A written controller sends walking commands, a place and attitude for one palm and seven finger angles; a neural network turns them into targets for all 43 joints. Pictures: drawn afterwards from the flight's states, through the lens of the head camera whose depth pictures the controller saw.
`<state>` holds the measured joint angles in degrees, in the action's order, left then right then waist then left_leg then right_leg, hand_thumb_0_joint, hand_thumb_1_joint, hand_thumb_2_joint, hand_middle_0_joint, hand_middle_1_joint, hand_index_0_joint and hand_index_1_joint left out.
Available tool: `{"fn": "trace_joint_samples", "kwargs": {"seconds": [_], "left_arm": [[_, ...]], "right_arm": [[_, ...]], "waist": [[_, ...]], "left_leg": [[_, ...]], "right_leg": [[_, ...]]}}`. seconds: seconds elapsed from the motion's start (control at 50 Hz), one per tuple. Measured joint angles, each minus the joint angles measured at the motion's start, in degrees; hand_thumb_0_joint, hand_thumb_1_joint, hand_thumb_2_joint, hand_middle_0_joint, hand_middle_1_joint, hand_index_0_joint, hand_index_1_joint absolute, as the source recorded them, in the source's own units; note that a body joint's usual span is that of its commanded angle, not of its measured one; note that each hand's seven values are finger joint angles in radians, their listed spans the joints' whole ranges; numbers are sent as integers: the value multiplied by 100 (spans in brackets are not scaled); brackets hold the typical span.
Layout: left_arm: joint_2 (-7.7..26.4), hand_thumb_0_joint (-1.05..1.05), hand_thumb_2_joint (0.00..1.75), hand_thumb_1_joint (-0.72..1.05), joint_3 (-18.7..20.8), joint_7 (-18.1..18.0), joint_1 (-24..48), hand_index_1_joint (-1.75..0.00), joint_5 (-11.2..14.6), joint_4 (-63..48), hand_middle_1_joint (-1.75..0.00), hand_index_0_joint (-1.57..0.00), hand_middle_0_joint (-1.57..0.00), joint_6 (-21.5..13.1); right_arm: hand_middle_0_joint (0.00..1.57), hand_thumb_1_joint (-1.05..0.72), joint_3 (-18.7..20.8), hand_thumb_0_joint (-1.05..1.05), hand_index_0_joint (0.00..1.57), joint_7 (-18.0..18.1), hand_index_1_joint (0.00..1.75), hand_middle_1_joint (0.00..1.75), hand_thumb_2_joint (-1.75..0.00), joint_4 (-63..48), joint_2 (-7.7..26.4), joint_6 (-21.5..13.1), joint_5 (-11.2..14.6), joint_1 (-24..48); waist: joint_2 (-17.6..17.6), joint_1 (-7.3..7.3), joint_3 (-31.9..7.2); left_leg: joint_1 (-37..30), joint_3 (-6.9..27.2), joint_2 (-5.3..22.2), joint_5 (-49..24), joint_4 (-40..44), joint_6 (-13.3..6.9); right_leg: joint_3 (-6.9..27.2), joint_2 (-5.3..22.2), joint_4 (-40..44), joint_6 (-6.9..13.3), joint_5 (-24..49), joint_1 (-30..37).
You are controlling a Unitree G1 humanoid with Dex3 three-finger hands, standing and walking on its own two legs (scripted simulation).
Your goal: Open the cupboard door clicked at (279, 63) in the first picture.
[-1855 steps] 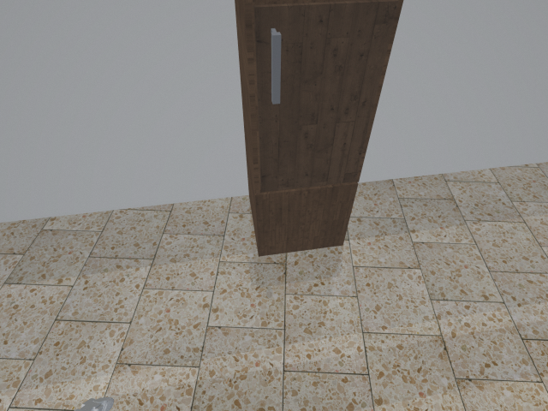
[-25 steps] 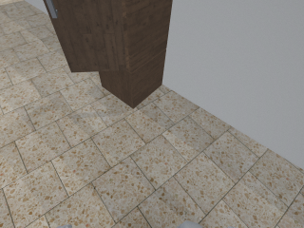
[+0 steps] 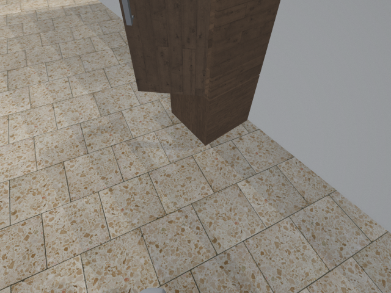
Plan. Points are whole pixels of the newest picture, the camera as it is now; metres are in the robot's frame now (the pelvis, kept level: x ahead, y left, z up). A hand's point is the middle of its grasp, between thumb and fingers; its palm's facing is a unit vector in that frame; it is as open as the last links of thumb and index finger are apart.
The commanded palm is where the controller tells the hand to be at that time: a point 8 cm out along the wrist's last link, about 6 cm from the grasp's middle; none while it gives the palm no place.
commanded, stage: take the last steps up to it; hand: left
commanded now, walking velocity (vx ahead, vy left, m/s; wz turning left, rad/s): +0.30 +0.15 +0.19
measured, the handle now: out of the picture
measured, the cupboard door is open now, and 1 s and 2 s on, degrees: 47 47 47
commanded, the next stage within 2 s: come to a stop and stand still in 1.30 s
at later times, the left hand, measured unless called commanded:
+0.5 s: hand (110, 252) +0.22 +0.23 -0.16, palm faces +0.01 -0.98 -0.17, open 7.4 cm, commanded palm none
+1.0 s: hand (99, 242) +0.25 +0.27 -0.18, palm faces +0.19 -0.97 -0.17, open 7.3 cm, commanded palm none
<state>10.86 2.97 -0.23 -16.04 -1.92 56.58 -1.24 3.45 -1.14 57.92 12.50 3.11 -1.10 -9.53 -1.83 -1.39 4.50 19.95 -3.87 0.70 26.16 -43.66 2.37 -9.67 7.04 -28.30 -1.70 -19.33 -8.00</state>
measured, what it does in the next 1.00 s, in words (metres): walks ahead: left foot, then right foot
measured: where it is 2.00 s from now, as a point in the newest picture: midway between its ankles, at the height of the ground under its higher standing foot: (169, 237)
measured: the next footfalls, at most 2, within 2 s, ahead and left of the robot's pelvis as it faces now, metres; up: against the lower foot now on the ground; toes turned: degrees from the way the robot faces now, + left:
left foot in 0.06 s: +0.05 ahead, +0.12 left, +0.00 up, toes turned +7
right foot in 0.58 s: +0.27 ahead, -0.06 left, +0.00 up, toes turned -5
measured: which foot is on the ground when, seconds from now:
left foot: up 0.00-0.04, down 0.06-0.58, up 0.60-1.00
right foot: down 0.00-0.08, up 0.10-0.56, down 0.58-1.00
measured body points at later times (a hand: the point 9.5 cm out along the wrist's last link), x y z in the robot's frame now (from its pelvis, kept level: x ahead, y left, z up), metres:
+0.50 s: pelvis +0.12 +0.05 +0.00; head +0.14 +0.05 +0.45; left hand +0.22 +0.28 -0.14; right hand +0.05 -0.15 -0.16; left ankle +0.02 +0.12 -0.74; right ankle +0.22 -0.07 -0.71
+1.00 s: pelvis +0.31 +0.10 +0.00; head +0.33 +0.12 +0.44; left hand +0.24 +0.33 -0.16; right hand +0.43 -0.12 -0.14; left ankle +0.38 +0.23 -0.73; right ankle +0.23 -0.05 -0.74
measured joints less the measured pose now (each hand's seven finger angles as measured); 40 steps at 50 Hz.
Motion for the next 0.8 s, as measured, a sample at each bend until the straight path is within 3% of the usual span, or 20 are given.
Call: {"fn": "trace_joint_samples", "kwargs": {"seconds": [0.06,0.08,0.14,0.18,0.24,0.4,0.56,0.58,0.62,0.68,0.74,0.8], "left_arm": [[130,0,90,91,70,50,-211,-30,11,162,-30,-20,-20,38],[173,0,90,91,96,71,-264,-30,34,216,-30,-20,-20,85],[252,0,90,91,125,74,-244,-30,41,389,-29,-20,-20,294],[255,0,90,91,129,92,-155,-30,24,437,-29,-19,-20,330],[230,1,90,91,106,138,43,-30,7,358,-29,-19,-20,262],[22,0,90,91,-5,151,568,-30,29,102,-29,-19,-20,160],[-195,0,90,90,-78,177,984,-30,38,-61,-29,-19,-20,64],[-204,0,90,90,-80,182,1008,-30,35,-101,-29,-19,-20,-10],[-270,0,90,90,-66,147,1063,-30,44,-134,-29,-19,-20,-175],[-360,0,90,90,-73,58,902,-30,93,-130,-29,-20,-20,-244],[-346,-2,90,94,101,-88,624,-30,175,-55,-30,-20,-20,-320],[-147,-4,90,96,136,-76,375,-30,107,128,-30,-20,-20,-332]], "right_arm": [[20,-91,-48,1,20,-29,30,30,-90,-89,-8,-135,-12,32],[20,-91,-53,1,20,-19,30,30,-90,-132,-9,-215,-28,39],[20,-91,-86,1,20,74,30,30,-90,-233,-69,-397,-66,-12],[20,-91,-122,1,20,139,30,30,-90,-246,-120,-461,-69,-172],[20,-91,-187,1,20,186,30,30,-90,-122,-217,-536,-60,-462],[20,-91,-285,1,20,195,30,30,-90,387,-492,-602,-31,-1223],[21,-91,-280,1,21,224,30,30,-90,780,-528,-606,-67,-1760],[21,-91,-276,1,21,224,30,30,-90,829,-536,-602,-43,-1836],[21,-91,-246,1,20,206,30,30,-90,923,-525,-522,17,-1786],[20,-91,-165,1,20,176,30,30,-90,902,-450,-393,12,-1561],[20,-91,-88,1,20,148,30,30,-90,707,-363,-337,-31,-1203],[20,-91,-33,1,20,100,30,30,-90,473,-305,-344,-60,-853]], "waist": [[-115,-58,-83],[-151,-47,-106],[-172,-51,-116],[-108,-10,-170],[-35,24,-208],[76,163,-245],[218,452,-138],[225,455,-128],[304,439,-9],[341,393,51],[323,325,-12],[247,264,-119]], "left_leg": [[-442,-171,-40,-394,1033,-99],[-473,-193,-94,-819,1181,-244],[-497,-268,-172,-800,984,-581],[-686,-250,-208,-786,1234,-649],[-1064,-188,-298,-996,1817,-676],[-1891,-91,-487,-1103,2743,-744],[-2298,-137,-433,-313,2327,-591],[-2205,-116,-400,-78,1936,-561],[-1584,-15,-262,247,280,-501],[-441,139,-98,-40,-1828,-413],[427,188,226,-625,-2027,-277],[864,149,477,-1026,-1320,-136]], "right_leg": [[-66,164,-308,-171,-228,-47],[-36,238,-607,-151,-370,-163],[433,127,-2458,-22,-1050,-927],[552,25,-3333,50,-811,-1426],[614,-10,-3740,64,-188,-1957],[593,-2,-2568,0,621,-2383],[334,-321,-839,234,614,-1625],[308,-372,-614,322,703,-1408],[197,-418,-849,437,508,-1319],[37,-417,-640,421,344,-920],[-26,-456,-64,368,481,-529],[-43,-432,412,326,562,-194]]}}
